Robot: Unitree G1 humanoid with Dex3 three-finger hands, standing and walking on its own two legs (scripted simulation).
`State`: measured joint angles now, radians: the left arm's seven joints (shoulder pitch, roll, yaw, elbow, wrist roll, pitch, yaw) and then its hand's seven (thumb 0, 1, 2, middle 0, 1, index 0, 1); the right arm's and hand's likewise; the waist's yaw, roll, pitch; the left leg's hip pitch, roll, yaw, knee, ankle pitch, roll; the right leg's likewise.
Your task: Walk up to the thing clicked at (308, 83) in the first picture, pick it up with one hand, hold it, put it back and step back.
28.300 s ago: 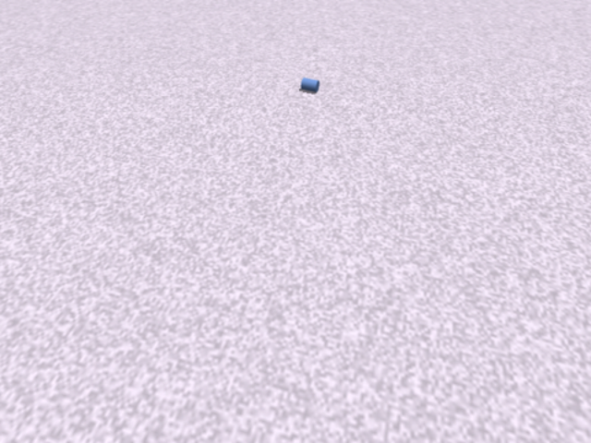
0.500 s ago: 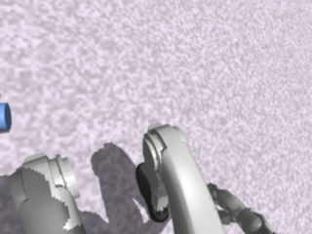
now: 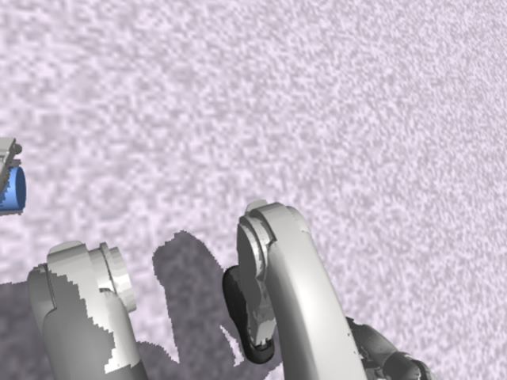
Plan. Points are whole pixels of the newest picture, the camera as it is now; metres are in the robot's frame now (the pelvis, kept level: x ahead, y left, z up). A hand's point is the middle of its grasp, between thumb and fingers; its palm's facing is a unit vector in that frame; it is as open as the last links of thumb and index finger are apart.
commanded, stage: withdraw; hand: left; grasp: from above
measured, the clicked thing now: out of the picture +0.43 +0.32 -0.26
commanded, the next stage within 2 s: go down in 0.72 s
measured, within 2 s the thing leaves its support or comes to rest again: neither
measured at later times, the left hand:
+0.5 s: hand out of the picture +0.41 +0.32 -0.01, palm faces -0.46 -0.12 -0.88, open 13.3 cm
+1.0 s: hand out of the picture +0.42 +0.33 -0.09, palm faces -0.35 -0.07 -0.93, open 13.5 cm
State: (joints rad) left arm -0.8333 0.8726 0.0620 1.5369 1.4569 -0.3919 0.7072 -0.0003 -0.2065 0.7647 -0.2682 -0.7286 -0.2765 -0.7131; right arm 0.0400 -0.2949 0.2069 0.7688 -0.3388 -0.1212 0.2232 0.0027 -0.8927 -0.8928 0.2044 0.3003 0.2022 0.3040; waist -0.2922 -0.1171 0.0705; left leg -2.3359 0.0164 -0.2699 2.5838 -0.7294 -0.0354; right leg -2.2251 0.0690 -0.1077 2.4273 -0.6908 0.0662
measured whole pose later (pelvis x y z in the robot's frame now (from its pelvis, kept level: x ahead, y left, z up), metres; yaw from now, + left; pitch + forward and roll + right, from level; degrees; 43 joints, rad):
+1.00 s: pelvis -0.02 -0.01 +0.04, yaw +6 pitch +32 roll -8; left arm -0.96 0.73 0.08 1.41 1.29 -0.22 0.42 0.00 -0.39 0.91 -0.17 -0.91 -0.17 -0.89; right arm 0.16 -0.27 0.04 0.76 -0.15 -0.07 0.13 0.00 -0.91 -0.90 0.20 0.30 0.20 0.30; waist -0.24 0.00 -0.07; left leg -2.32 -0.01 -0.15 2.36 -0.62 -0.02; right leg -2.22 0.01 -0.03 2.29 -0.64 0.05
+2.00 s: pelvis -0.02 +0.00 +0.22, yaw +9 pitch +29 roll -6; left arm -0.74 0.75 0.01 1.01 1.13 -0.35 0.00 0.00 -0.31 0.82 -0.28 -0.75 -0.26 -0.76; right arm 0.23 -0.24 0.03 0.69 -0.02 0.08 0.01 0.01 -0.92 -0.90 0.20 0.30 0.20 0.30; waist -0.17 0.05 -0.16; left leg -1.76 0.04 -0.10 1.83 -0.58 0.00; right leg -1.69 0.01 -0.03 1.75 -0.57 0.05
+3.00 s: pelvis +0.01 +0.01 +0.29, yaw +9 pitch +28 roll -6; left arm -0.66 0.68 0.00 1.02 1.19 -0.35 0.12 0.00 -0.23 0.73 -0.32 -0.75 -0.32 -0.74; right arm 0.23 -0.23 -0.02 0.72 -0.02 0.07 0.02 0.01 -0.92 -0.90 0.20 0.30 0.20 0.30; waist -0.13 0.04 -0.18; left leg -1.50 0.05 -0.07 1.59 -0.59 0.01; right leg -1.42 0.01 -0.02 1.49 -0.56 0.05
